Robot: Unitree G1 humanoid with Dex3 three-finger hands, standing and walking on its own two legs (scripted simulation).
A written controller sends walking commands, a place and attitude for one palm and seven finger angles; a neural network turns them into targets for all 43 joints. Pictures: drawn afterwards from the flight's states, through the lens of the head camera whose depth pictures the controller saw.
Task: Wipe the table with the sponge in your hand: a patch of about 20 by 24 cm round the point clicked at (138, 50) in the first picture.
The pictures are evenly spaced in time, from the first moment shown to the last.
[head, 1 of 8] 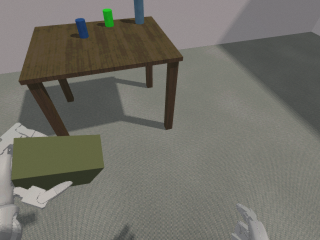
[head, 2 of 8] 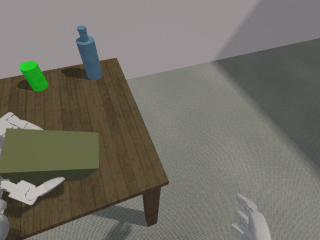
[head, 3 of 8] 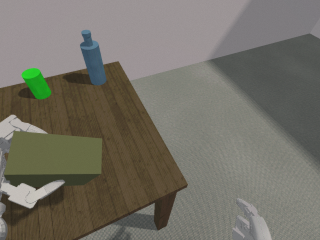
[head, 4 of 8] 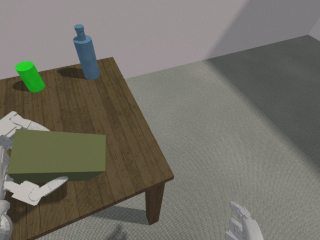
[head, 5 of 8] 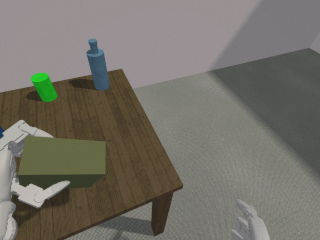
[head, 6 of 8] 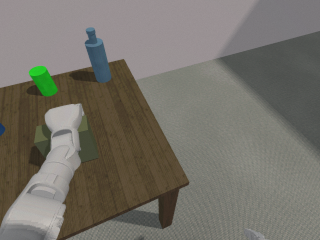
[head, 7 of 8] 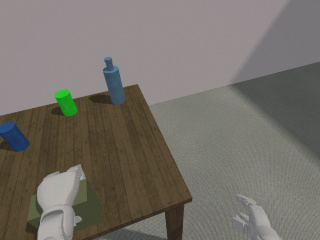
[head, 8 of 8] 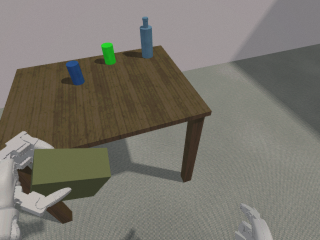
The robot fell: no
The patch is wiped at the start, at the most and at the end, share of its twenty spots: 0.00 1.00 1.00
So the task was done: yes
